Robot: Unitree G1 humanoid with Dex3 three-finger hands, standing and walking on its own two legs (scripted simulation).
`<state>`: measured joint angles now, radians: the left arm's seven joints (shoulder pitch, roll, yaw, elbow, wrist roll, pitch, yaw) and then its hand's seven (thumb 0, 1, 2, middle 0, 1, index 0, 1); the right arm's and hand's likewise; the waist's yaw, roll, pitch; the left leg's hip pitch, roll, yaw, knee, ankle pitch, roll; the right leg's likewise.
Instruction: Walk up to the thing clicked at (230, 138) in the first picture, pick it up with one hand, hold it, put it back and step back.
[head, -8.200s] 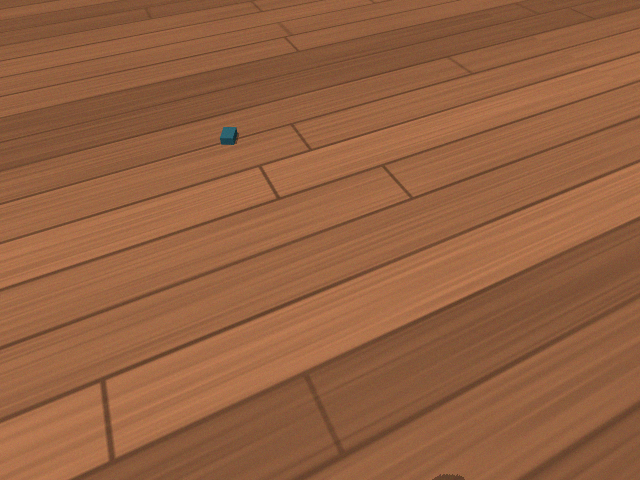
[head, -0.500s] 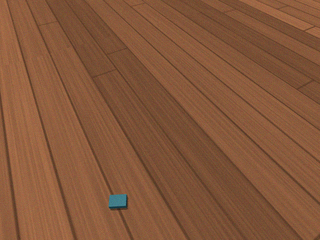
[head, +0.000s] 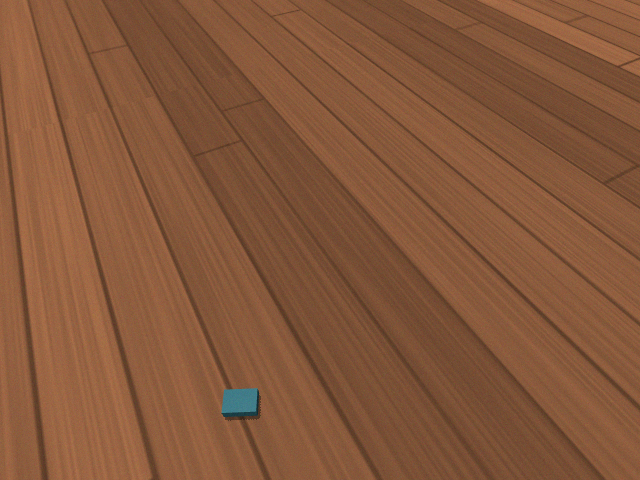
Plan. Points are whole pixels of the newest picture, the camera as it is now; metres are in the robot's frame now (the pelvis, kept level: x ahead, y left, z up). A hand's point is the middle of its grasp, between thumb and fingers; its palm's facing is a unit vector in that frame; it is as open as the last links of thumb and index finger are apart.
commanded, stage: stand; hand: left
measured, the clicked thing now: (240, 402) +0.45 +0.25 -0.76
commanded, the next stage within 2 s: walk up in 1.88 s
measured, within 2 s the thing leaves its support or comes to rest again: neither
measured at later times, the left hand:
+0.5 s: hand out of the picture +0.08 +0.25 -0.16, palm faces -0.04 -0.94 -0.34, open 7.4 cm
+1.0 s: hand out of the picture +0.06 +0.25 -0.16, palm faces -0.04 -0.94 -0.34, open 7.4 cm
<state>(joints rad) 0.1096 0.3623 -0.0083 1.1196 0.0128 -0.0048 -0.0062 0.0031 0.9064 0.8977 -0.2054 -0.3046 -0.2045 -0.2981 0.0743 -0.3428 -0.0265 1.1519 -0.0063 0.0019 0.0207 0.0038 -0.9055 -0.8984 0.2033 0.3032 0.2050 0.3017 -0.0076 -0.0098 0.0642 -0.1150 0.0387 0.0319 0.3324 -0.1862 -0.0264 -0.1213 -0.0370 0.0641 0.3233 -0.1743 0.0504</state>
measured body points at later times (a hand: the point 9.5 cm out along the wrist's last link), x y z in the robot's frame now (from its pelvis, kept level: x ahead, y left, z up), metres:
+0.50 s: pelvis +0.01 +0.00 +0.00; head +0.02 +0.00 +0.45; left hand +0.09 +0.30 -0.13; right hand +0.09 -0.30 -0.13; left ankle +0.00 +0.13 -0.75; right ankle +0.00 -0.15 -0.75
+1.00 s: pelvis +0.00 +0.00 +0.00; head +0.02 +0.00 +0.45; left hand +0.07 +0.30 -0.13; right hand +0.07 -0.31 -0.13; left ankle +0.00 +0.13 -0.75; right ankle +0.00 -0.15 -0.75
